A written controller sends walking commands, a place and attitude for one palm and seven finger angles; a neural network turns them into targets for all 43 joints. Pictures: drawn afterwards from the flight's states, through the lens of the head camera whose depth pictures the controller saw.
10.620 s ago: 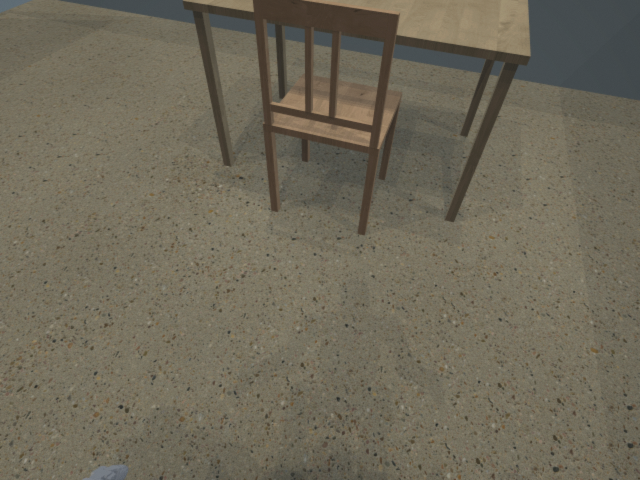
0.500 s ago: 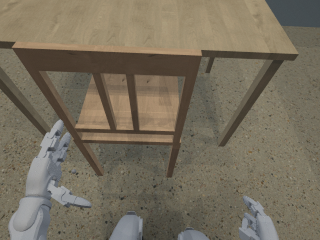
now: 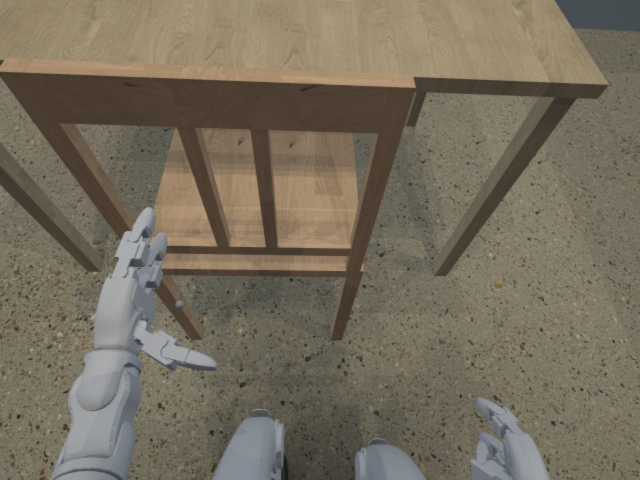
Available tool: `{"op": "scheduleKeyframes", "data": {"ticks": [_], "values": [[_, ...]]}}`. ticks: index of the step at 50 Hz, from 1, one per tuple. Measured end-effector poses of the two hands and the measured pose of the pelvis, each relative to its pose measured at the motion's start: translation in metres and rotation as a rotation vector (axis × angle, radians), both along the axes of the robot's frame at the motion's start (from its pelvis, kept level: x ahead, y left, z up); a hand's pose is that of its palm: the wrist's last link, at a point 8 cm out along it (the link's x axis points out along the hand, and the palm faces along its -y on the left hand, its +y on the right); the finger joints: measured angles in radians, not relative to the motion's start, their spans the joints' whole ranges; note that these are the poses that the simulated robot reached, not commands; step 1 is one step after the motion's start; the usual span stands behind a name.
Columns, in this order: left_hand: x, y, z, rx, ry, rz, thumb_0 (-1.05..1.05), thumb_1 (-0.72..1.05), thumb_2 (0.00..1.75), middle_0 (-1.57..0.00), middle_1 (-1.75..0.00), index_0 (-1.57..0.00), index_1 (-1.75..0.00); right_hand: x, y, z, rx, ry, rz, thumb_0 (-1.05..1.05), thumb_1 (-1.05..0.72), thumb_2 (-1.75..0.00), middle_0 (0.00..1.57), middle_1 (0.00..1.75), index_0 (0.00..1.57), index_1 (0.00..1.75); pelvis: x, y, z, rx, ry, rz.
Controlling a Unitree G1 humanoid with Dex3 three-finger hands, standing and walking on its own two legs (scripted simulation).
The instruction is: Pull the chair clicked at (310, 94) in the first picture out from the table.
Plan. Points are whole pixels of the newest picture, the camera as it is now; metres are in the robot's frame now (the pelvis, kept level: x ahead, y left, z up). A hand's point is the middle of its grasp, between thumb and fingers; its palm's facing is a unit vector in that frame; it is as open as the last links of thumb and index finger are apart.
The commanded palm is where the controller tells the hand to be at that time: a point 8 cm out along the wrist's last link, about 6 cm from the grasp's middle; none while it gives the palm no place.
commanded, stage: aim the fingers beside a spindle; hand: left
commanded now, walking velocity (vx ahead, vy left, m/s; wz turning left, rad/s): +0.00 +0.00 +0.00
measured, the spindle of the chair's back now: (209, 193) +0.50 +0.19 +0.00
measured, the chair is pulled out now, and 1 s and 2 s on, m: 0.00 0.00 0.00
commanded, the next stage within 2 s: push the fingers through the gap in 1.52 s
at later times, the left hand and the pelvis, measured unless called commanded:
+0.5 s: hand (214, 279) +0.36 +0.15 +0.00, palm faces +0.03 -1.00 -0.03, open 16.9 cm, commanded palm +0.34 +0.20 +0.01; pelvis +0.00 +0.00 -0.02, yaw +0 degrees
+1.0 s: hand (213, 282) +0.35 +0.15 +0.00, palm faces +0.03 -1.00 -0.03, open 16.9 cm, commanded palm +0.33 +0.20 +0.01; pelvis +0.00 -0.01 -0.02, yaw +0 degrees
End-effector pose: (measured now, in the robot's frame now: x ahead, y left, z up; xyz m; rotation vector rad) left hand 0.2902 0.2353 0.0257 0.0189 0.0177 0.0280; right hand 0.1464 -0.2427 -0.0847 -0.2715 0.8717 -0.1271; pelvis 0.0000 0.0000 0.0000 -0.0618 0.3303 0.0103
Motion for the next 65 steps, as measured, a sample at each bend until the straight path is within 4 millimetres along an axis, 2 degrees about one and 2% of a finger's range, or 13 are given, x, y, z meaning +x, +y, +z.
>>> {"op": "scheduleKeyframes", "data": {"ticks": [14,29,36,40,46,55,65], "values": [[0.023,-0.021,-0.012,-0.001,-0.004,-0.012,-0.01,-0.50,0.30,-0.06,-0.08,-0.06,-0.08,-0.008,0.000,-0.013,0.005,0.064,-0.008,0.01,-0.90,-0.90,0.21,0.30,0.20,0.30,-0.002,0.002,-0.008,0.000,0.023,-0.005],[0.049,-0.032,-0.026,0.008,-0.003,0.002,-0.01,-0.50,0.30,-0.06,-0.08,-0.06,-0.08,-0.027,-0.011,-0.032,0.008,0.157,-0.039,0.01,-0.90,-0.90,0.21,0.30,0.20,0.30,-0.004,-0.004,-0.018,0.003,0.052,-0.011],[0.039,-0.034,-0.019,0.015,-0.014,0.007,-0.01,-0.50,0.30,-0.06,-0.08,-0.06,-0.08,-0.030,-0.014,-0.031,0.026,0.166,-0.059,0.01,-0.90,-0.90,0.21,0.30,0.20,0.30,-0.001,-0.007,-0.014,0.011,0.045,-0.017],[0.034,-0.030,-0.022,0.018,0.000,0.019,-0.01,-0.50,0.30,-0.06,-0.08,-0.06,-0.08,-0.027,-0.016,-0.030,0.023,0.161,-0.051,0.01,-0.90,-0.90,0.21,0.30,0.20,0.30,-0.001,-0.010,-0.014,0.013,0.042,-0.015],[0.036,-0.024,-0.023,0.016,-0.019,0.028,-0.01,-0.50,0.30,-0.06,-0.08,-0.06,-0.08,-0.020,-0.020,-0.030,0.006,0.136,-0.042,0.01,-0.90,-0.90,0.21,0.30,0.20,0.30,-0.003,-0.012,-0.017,0.008,0.043,-0.007],[0.041,-0.034,-0.023,0.001,-0.010,-0.005,-0.01,-0.50,0.30,-0.06,-0.08,-0.06,-0.08,-0.015,-0.019,-0.029,0.009,0.119,-0.038,0.01,-0.90,-0.90,0.20,0.30,0.20,0.30,-0.003,-0.011,-0.017,0.009,0.046,-0.010],[0.033,-0.014,-0.022,0.012,-0.018,0.032,-0.01,-0.50,0.30,-0.06,-0.08,-0.06,-0.08,-0.019,-0.014,-0.029,0.012,0.127,-0.037,0.01,-0.90,-0.90,0.21,0.30,0.20,0.30,-0.003,-0.008,-0.017,0.004,0.043,-0.009]]}}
